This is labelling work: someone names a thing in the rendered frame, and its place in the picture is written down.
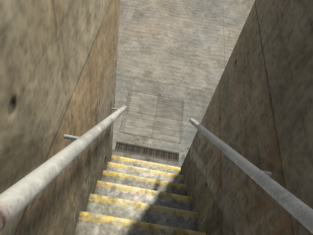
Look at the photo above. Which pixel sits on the stairs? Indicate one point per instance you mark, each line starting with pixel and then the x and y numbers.
pixel 136 197

